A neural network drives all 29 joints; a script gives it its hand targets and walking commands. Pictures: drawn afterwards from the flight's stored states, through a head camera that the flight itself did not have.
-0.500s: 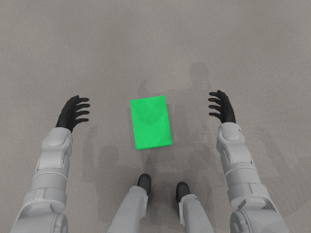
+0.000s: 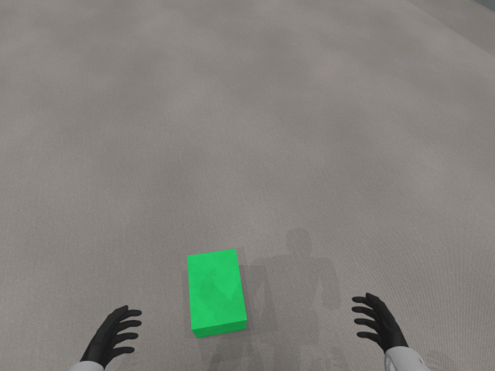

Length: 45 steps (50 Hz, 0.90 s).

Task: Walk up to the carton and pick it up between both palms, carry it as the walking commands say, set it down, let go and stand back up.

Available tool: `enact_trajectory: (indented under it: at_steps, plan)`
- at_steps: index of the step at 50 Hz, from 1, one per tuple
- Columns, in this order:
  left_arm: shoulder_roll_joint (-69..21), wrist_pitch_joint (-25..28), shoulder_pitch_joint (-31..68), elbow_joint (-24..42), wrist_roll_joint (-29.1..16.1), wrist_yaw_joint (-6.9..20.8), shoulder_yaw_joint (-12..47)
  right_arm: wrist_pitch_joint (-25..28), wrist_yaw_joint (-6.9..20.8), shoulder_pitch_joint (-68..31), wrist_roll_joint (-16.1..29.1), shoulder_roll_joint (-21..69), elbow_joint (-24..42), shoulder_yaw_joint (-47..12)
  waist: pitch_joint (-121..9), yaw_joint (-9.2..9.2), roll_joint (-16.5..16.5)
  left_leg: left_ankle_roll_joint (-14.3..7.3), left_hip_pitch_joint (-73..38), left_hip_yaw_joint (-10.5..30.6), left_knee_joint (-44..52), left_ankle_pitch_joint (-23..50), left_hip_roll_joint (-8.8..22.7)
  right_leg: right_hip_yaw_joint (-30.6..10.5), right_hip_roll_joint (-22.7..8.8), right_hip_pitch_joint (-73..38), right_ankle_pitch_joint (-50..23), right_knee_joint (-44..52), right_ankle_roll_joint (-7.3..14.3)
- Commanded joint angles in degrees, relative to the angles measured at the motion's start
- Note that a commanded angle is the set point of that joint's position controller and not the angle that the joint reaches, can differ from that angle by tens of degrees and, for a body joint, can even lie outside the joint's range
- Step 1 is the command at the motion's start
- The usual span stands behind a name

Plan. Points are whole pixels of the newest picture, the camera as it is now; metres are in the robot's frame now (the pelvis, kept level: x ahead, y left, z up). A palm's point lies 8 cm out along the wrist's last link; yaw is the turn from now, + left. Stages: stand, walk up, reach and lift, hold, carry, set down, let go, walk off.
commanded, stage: let go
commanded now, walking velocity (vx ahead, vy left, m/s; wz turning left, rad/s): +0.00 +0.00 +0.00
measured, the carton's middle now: (216, 292) +0.43 +0.11 -0.69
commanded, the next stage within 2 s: stand in 0.48 s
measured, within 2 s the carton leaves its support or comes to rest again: neither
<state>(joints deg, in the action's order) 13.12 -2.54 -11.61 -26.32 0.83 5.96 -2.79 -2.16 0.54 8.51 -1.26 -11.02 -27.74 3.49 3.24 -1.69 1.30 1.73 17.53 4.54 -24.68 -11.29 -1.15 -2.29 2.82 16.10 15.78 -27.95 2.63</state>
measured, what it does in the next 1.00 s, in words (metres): stands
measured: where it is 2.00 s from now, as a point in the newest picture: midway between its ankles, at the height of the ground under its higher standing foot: outside the picture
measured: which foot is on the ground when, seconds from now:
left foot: down 0.00-1.00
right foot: down 0.00-1.00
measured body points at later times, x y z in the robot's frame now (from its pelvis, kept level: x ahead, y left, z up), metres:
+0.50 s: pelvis +0.01 +0.04 +0.00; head +0.02 +0.04 +0.45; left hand +0.18 +0.27 -0.08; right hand +0.17 -0.19 -0.08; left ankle +0.01 +0.14 -0.74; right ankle -0.02 -0.09 -0.74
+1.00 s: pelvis +0.02 +0.03 +0.00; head +0.01 +0.05 +0.45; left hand +0.14 +0.31 -0.12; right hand +0.11 -0.26 -0.11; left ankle +0.01 +0.14 -0.74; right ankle -0.02 -0.09 -0.74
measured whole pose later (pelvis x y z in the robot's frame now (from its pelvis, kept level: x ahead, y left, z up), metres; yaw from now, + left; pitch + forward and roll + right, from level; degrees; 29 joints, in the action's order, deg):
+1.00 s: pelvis +0.02 +0.03 +0.00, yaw -3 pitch +0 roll +0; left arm 19.1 -0.2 -15.4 -45.0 2.0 -0.8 -1.1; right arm 0.1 -0.7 12.2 -2.2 -17.6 -51.5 2.1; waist -2.5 0.2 1.8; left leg -1.1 11.3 0.7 -27.2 -16.0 -1.5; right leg -4.7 1.8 9.1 17.7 -26.8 0.2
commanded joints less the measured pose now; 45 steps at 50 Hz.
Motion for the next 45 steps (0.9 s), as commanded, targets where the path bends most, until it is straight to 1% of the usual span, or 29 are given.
enact_trajectory:
  at_steps: [1, 2, 5, 6, 9, 11, 12, 15, 16, 17, 20, 21, 22, 23, 24, 25, 26, 27, 29, 32, 34, 35, 37, 39, 40, 41, 42, 44, 45]
  plan:
    - [7.9, 1.6, 2.5, 9.5, -0.3, -0.8, -2.8, 1.5, 0.6, -3.0, 1.5, -6.3, 9.0, 0.7, -10.5, 0.85, 0.1, -0.7, -13.5, -4.9, 0.7, 8.2, -3.1, -3.0, -4.4, -4.5, -14.0, 6.8, -4.3]
    - [7.2, 0.3, 4.3, 8.6, 0.1, -1.1, -2.2, 1.0, 1.1, -2.3, 1.6, -3.8, 7.9, -0.6, -4.4, 0.89, 1.0, -0.9, -14.6, -5.2, 0.2, 1.5, -3.2, -2.5, -5.5, -1.3, -7.1, 9.1, -3.9]
    - [6.7, -1.5, 1.7, 7.2, 1.2, -1.6, -3.3, -0.2, 2.2, -1.3, 2.5, -3.9, 7.9, -0.7, -4.5, -0.36, -0.8, -0.7, -18.1, -5.4, -0.4, 3.8, -2.9, -3.3, -6.4, -2.1, -7.5, 9.8, -3.3]
    - [6.1, -1.7, 3.4, 7.8, 0.7, -1.9, -2.4, -0.7, 1.9, 1.9, 1.2, -4.3, 5.5, 0.1, -1.9, 1.62, 0.0, -0.6, -19.0, -4.9, 1.1, 4.0, -2.6, -3.1, -4.8, -0.9, -7.4, 9.8, -3.5]
    - [6.4, -1.8, 5.4, 9.4, 1.0, -2.2, -1.1, -0.8, 2.8, -4.8, 2.3, -4.5, 8.3, 0.2, -2.4, -1.0, -5.2, -0.5, -16.6, -4.8, 0.8, 5.6, -1.6, -0.1, -2.4, -2.5, -7.0, 6.8, -3.9]
    - [4.3, -3.0, 1.3, 7.5, 0.9, -1.7, -1.4, -2.0, 2.8, -0.8, 1.1, -6.0, 9.0, 1.5, -3.6, 1.15, -2.6, -0.3, -20.4, -4.6, 1.0, 6.8, -1.7, 0.0, -1.8, -3.7, -8.5, 7.5, -3.5]
    - [5.9, -3.2, 1.8, 7.2, 1.3, -2.7, -2.8, -1.2, 2.4, -2.4, 0.3, -6.4, 10.3, 2.4, -1.1, -0.33, 0.7, 0.0, -18.9, -3.6, 0.8, 8.5, -1.7, 0.8, -1.1, -2.9, -9.3, 6.5, -3.8]
    - [4.6, -4.8, 4.2, 9.1, 0.6, -3.8, -1.3, -1.2, 2.6, -2.4, 2.2, -6.6, 8.9, 1.6, -4.3, 0.82, -2.5, -0.2, -18.0, -2.8, 0.7, 10.3, -1.1, 1.8, -0.1, -3.1, -10.4, 4.3, -3.3]
    - [4.4, -5.1, 2.7, 6.9, 1.0, -4.1, -1.2, -1.0, 2.1, -2.1, 2.0, -6.1, 9.6, 0.4, -3.5, -0.28, 0.3, -1.2, -16.0, -2.4, 0.1, 13.1, -1.4, 1.7, -0.4, -4.0, -13.1, 4.1, -3.7]
    - [4.1, -7.2, 2.5, 10.4, 0.3, -4.9, -1.4, -1.0, 1.9, 3.1, 2.4, -7.3, 5.5, 1.0, -6.2, 1.08, -3.3, 0.0, -16.8, -2.8, -0.2, 14.0, -1.1, 1.9, 0.2, -4.9, -13.6, 3.8, -3.4]
    - [4.7, -7.4, 1.1, 10.1, 0.3, -5.4, -2.0, 0.7, 1.1, 0.8, 2.1, -9.3, 9.6, 1.1, -9.9, 1.06, -1.7, -0.2, -18.2, -1.7, -2.1, 18.3, -0.9, 2.4, -0.3, -4.6, -16.2, 2.5, -3.4]
    - [3.1, -7.6, 3.2, 10.1, 0.4, -5.1, -1.4, 0.7, 1.5, 1.5, 2.3, -10.7, 8.1, 1.5, -8.8, 2.71, -4.4, 0.6, -16.9, -2.1, -1.9, 15.3, -0.6, 1.5, -0.7, -3.3, -14.5, 3.5, -2.6]
    - [3.3, -7.7, 3.8, 9.2, -0.1, -5.9, -0.9, 0.2, 1.2, 1.0, 2.8, -7.8, 7.0, -0.7, -5.6, 1.09, -3.1, 0.5, -13.5, -1.2, -0.9, 16.9, -0.7, 2.2, -0.1, -3.3, -15.3, 1.7, -3.2]
    - [3.1, -8.3, 1.5, 7.2, -0.2, -5.6, 0.1, 0.0, 0.3, 1.2, 1.2, -8.3, 7.1, 1.3, -3.8, 2.14, -0.9, 0.4, -14.5, -2.1, -0.9, 12.6, -1.1, 2.5, -0.1, -1.8, -12.9, 3.6, -2.9]
    - [12.2, -4.6, 2.8, 1.5, 0.9, -7.1, -3.0, 0.1, -0.6, 2.8, -1.9, -13.6, -4.6, 1.7, -8.6, 1.26, 1.7, -0.7, -6.7, -1.2, -1.3, 6.7, 4.4, -1.8, -4.9, -5.2, -7.1, 3.3, -2.9]
    - [12.3, -2.3, 1.0, 1.0, 1.8, -7.4, -2.9, 0.5, -0.7, 4.6, -1.7, -12.1, -4.5, 1.2, -8.6, 1.52, 8.2, -0.7, -7.3, 0.2, -0.4, 2.8, 3.3, -1.0, -4.0, -5.2, -4.7, 2.9, -2.9]
    - [12.5, -0.8, 1.8, 0.6, 2.1, -7.7, -3.3, 1.4, -1.3, 5.9, -2.2, -13.1, -4.9, 1.6, -6.8, 1.84, 6.6, -2.0, -4.4, 0.3, 1.0, 3.4, 3.7, -3.2, -5.1, -6.5, -3.1, 2.7, -2.5]
    - [10.4, 0.0, 1.7, 0.0, 1.2, -6.9, -2.4, 2.2, -1.1, 1.8, -2.7, -14.5, -7.4, 1.6, -7.7, 1.48, -3.0, -1.9, -5.3, 1.6, 1.7, -1.8, 3.8, -3.4, -4.1, -4.5, -2.5, 0.6, -2.5]
    - [9.0, 1.7, 0.8, -2.1, 1.6, -6.3, -1.2, 3.2, -1.2, -1.2, -1.6, -14.4, -7.3, 1.4, -7.5, 1.27, -3.0, -2.7, -3.0, 3.0, 3.2, -9.8, 5.0, -2.5, -3.9, -3.2, -0.2, 1.3, -2.6]
    - [9.2, 3.1, 1.2, -5.1, 1.8, -5.8, -1.5, 3.8, -1.2, -0.6, -1.9, -13.8, -11.1, 1.3, -5.3, 0.55, -3.9, -3.4, -1.1, 3.2, 3.5, -1.1, 5.4, -4.1, -5.1, -4.5, -3.1, 1.5, -2.1]
    - [12.2, 3.2, -0.6, -6.5, 1.4, -5.9, -2.3, 3.8, -0.9, 0.1, -1.7, -13.7, -11.9, 1.4, -6.8, 1.57, 0.4, -3.2, -4.4, 4.2, 4.0, 0.0, 6.0, -3.0, -4.1, -3.1, -3.5, 0.4, -2.2]
    - [10.7, 3.4, -3.3, -7.1, 0.9, -6.1, -1.4, 4.2, -0.7, -2.6, -1.3, -16.2, -11.9, 2.3, -8.2, 0.18, -3.3, -3.6, -5.6, 3.7, 2.6, -0.8, 6.0, -4.8, -5.7, -4.1, -5.4, 2.8, -1.8]
    - [13.5, 3.4, -1.4, -8.0, 1.4, -6.5, -2.2, 4.8, -0.9, -1.0, -0.9, -15.6, -13.5, 2.3, -8.5, 0.83, -1.6, -3.0, -6.2, 3.6, 1.5, 8.4, 5.9, -4.9, -5.6, -5.2, -10.2, 1.9, -1.7]
    - [14.8, 4.2, -2.5, -8.2, 1.1, -6.8, -2.4, 4.2, -1.3, 0.1, -0.3, -16.4, -14.9, 1.9, -7.7, 1.41, -7.1, -2.9, -8.4, 1.3, -0.9, 15.0, 5.3, -6.5, -6.2, -4.4, -16.8, 2.9, -1.5]
    - [15.9, 4.0, -2.2, -9.8, 1.4, -7.2, -2.4, 4.7, -1.0, 2.8, -0.5, -14.0, -15.9, 1.6, -8.6, 2.99, -1.0, -2.9, -9.4, 0.9, -0.5, 17.2, 5.2, -6.2, -6.2, -5.9, -19.1, 2.1, -1.5]
    - [14.8, 4.3, -3.0, -10.4, 0.9, -7.0, -1.9, 4.5, -1.0, 2.5, -1.1, -15.8, -16.2, 1.6, -10.1, 1.86, -1.3, -2.7, -11.1, 1.2, -0.7, 19.3, 5.6, -4.9, -6.1, -5.5, -17.6, 1.1, -1.3]
    - [14.2, 4.6, -1.9, -10.7, 0.8, -6.9, -1.5, 4.5, -1.3, 0.7, -0.5, -16.9, -16.5, 1.5, -13.3, 2.39, -3.5, -2.6, -12.6, 0.9, -1.7, 18.2, 5.3, -5.6, -5.8, -6.5, -17.6, 1.9, -1.3]
    - [14.4, 4.2, -1.8, -12.2, 1.6, -7.2, -1.4, 3.9, -1.4, 2.0, -1.2, -15.9, -17.7, 1.4, -5.8, 2.15, -0.7, -2.9, -9.8, 0.6, -0.2, 17.0, 5.5, -5.9, -6.5, -3.3, -16.7, 2.7, -1.3]
    - [13.5, 3.5, -1.8, -12.0, 1.2, -7.4, -1.1, 3.8, -1.3, 1.3, -1.1, -16.7, -18.0, 1.8, -10.1, 2.05, -3.5, -2.2, -10.4, 0.6, -1.4, 16.7, 5.3, -5.6, -6.2, -6.6, -17.8, 2.9, -1.1]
